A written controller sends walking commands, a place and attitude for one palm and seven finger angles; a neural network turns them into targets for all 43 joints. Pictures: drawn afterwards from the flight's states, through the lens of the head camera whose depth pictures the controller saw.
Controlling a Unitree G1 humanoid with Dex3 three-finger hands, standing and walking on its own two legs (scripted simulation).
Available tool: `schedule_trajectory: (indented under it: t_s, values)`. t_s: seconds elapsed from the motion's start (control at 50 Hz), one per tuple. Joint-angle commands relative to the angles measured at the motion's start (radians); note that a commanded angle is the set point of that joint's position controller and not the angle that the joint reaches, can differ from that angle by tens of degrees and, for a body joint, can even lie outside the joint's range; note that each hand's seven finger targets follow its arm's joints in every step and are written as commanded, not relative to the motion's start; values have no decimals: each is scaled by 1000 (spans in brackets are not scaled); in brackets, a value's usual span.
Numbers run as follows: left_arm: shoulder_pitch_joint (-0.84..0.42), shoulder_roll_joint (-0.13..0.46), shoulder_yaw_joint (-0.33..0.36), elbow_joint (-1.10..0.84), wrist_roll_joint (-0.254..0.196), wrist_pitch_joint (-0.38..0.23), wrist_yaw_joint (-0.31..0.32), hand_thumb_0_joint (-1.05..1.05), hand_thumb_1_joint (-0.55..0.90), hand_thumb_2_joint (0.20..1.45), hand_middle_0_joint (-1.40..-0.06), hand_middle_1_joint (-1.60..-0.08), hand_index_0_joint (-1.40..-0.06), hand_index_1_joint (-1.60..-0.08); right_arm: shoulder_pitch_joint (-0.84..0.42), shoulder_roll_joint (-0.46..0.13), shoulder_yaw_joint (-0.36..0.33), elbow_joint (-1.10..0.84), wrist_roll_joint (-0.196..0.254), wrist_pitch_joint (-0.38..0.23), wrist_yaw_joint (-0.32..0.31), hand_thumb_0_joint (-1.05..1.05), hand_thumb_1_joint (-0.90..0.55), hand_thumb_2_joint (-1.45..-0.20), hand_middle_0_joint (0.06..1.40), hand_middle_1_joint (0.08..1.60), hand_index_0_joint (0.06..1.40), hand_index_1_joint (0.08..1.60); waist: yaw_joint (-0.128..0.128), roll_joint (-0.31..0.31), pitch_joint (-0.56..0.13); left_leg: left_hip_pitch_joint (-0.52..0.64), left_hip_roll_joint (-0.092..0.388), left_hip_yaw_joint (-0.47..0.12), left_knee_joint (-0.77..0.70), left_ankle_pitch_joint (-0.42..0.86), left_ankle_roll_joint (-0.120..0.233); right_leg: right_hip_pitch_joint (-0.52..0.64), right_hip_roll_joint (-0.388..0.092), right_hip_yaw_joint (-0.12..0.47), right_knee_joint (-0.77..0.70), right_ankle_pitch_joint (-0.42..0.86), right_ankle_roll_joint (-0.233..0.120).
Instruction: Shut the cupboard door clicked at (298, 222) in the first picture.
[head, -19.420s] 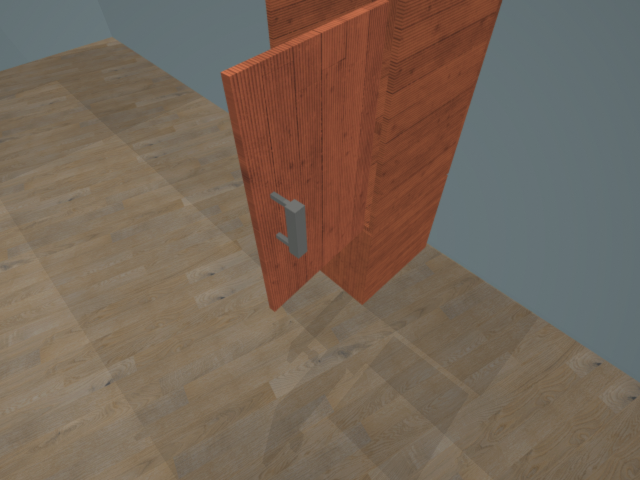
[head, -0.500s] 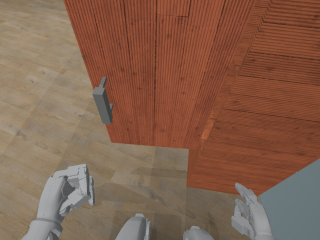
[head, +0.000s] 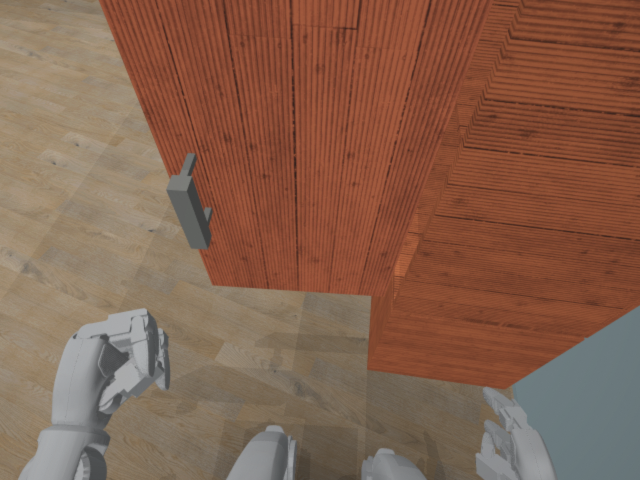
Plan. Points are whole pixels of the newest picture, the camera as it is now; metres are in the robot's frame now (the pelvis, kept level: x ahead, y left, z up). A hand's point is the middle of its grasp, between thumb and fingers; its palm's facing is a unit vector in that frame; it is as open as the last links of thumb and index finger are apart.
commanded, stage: raise the hand and make a fist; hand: left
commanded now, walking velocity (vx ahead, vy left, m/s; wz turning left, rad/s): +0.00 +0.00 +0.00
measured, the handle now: (195, 202) +0.45 +0.21 +0.05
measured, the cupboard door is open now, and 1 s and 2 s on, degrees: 94 94 92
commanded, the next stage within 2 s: bring the fist close to the handle in 0.04 s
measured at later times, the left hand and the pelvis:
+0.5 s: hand (193, 339) +0.26 +0.17 +0.05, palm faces -0.05 -1.00 -0.02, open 3.1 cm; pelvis +0.00 -0.01 +0.00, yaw +0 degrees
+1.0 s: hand (199, 276) +0.33 +0.17 +0.06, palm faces +0.02 -1.00 -0.03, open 3.1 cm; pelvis +0.00 +0.00 +0.01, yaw -1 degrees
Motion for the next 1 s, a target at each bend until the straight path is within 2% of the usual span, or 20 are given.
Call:
schedule_trajectory:
  t_s: [0.0,0.04,0.08,0.12,0.16,0.24,0.28,0.36,0.38,0.46,0.5,0.52,0.56,0.58,0.66,0.72,0.78,0.86,0.92,0.98]
  values:
    - [24,75,15,-116,0,-6,-39,0,900,900,-1300,-1500,-1300,-1500,-44,-133,-54,-156,8,-39,1,0,-900,-900,200,300,200,300,-8,10,-190,199,5,-84,-213,173,-33,87,7,65,-171,199,-1]
    - [15,84,10,-111,-4,38,-64,0,900,900,-1300,-1500,-1300,-1500,-43,-137,-54,-171,17,-32,-5,0,-900,-900,200,300,200,300,-8,-23,-176,177,0,-74,-211,155,-25,118,3,88,-203,182,4]
    - [-21,113,41,-157,-14,44,-67,0,900,900,-1300,-1500,-1300,-1500,-46,-137,-53,-178,17,-29,-12,0,-900,-900,200,300,200,300,-4,-27,-199,185,1,-73,-207,175,-23,138,2,88,-198,199,3]
    - [-57,132,74,-210,-23,18,-48,0,900,900,-1300,-1500,-1300,-1500,-48,-129,-51,-180,12,-31,-20,0,-900,-900,200,300,200,300,3,-22,-222,199,1,-71,-197,197,-23,144,4,89,-187,222,2]
    - [-164,155,90,-256,-18,-28,-15,0,900,900,-1300,-1500,-1300,-1500,-49,-124,-45,-162,3,-38,-25,0,-900,-900,200,300,200,300,-6,22,-215,205,4,-78,-182,198,-26,106,10,82,-162,218,-5]
    - [-185,116,71,-147,-4,-75,6,0,900,900,-1300,-1500,-1300,-1500,-51,-124,-42,-128,-2,-43,-15,0,-900,-900,200,300,200,300,-15,26,-194,184,5,-82,-171,165,-31,50,10,79,-148,178,-8]
    - [-183,84,24,-94,4,-48,-17,0,900,900,-1300,-1500,-1300,-1500,-47,-130,-43,-130,1,-38,-10,0,-900,-900,200,300,200,300,-20,32,-204,184,4,-77,-175,162,-27,57,6,81,-155,183,-4]
    - [-193,122,32,-45,0,44,-64,0,900,900,-1300,-1500,-1300,-1500,-29,-146,-46,-140,17,-24,-15,0,-900,-900,200,300,200,300,-10,-6,-246,199,4,-73,-195,186,-20,127,4,98,-190,220,3]
    - [-221,110,18,-71,-4,58,-70,0,900,900,-1300,-1500,-1300,-1500,-38,-141,-44,-149,18,-21,-14,0,-900,-900,200,300,200,300,-9,12,-262,206,0,-65,-195,203,-18,150,-3,105,-195,244,6]
    - [-305,191,128,-99,-13,43,-19,0,900,900,-1300,-1500,-1300,-1500,-39,-135,-41,-134,9,-12,-21,0,-900,-900,200,300,200,300,7,-8,-282,211,3,-63,-191,256,-22,187,1,101,-178,304,3]
    - [-316,162,127,-62,-15,12,8,0,900,900,-1300,-1500,-1300,-1500,-46,-123,-39,-128,8,-11,-15,0,-900,-900,200,300,200,300,5,-24,-249,199,2,-58,-195,238,-25,174,-1,102,-183,287,5]
    - [-351,140,106,-51,-11,-5,13,0,900,900,-1300,-1500,-1300,-1500,-53,-120,-38,-117,6,-12,-12,0,-900,-900,200,300,200,300,-1,-3,-245,191,1,-56,-190,231,-26,167,-3,107,-180,278,5]
    - [-340,147,117,17,-5,-20,16,0,900,900,-1300,-1500,-1300,-1500,-44,-129,-43,-102,6,-8,-7,0,-900,-900,200,300,200,300,-4,-22,-223,174,3,-54,-187,216,-25,150,0,111,-183,257,5]
    - [-333,120,87,44,0,-21,4,0,900,900,-1300,-1500,-1300,-1500,-46,-127,-42,-102,7,-6,-3,0,-900,-900,200,300,200,300,-5,-15,-222,177,2,-53,-193,211,-26,148,-5,111,-186,255,5]
    - [-404,111,28,95,14,3,-47,0,900,900,-1300,-1500,-1300,-1500,-33,-147,-48,-99,13,1,-5,0,-900,-900,200,300,200,300,-26,9,-216,204,5,-56,-206,194,-20,122,-5,111,-203,236,6]
    - [-540,115,18,78,11,11,-49,0,900,900,-1300,-1500,-1300,-1500,-32,-150,-48,-88,18,0,-13,0,-900,-900,200,300,200,300,-41,21,-236,252,10,-73,-224,186,-23,102,-4,94,-206,225,3]
    - [-604,131,55,53,8,-13,-7,0,900,900,-1300,-1500,-1300,-1500,-34,-148,-50,-76,12,-5,-16,0,-900,-900,200,300,200,300,-28,28,-293,304,11,-85,-229,210,-27,96,0,81,-190,238,-1]
    - [-651,180,115,166,36,-35,46,0,900,900,-1300,-1500,-1300,-1500,-26,-150,-46,-45,3,4,-10,0,-900,-900,200,300,200,300,-19,0,-283,261,11,-80,-227,196,-30,96,2,83,-178,223,-1]
    - [-660,162,103,262,55,-19,44,0,900,900,-1300,-1500,-1300,-1500,-24,-146,-46,-45,6,22,0,0,-900,-900,200,300,200,300,-14,3,-264,242,8,-64,-239,190,-32,114,-2,90,-190,232,1]
    - [-696,148,74,301,59,10,20,0,900,900,-1300,-1500,-1300,-1500,-11,-151,-46,-51,10,36,3,0,-900,-900,200,300,200,300,-25,9,-281,257,9,-58,-244,207,-28,132,-4,93,-204,260,3]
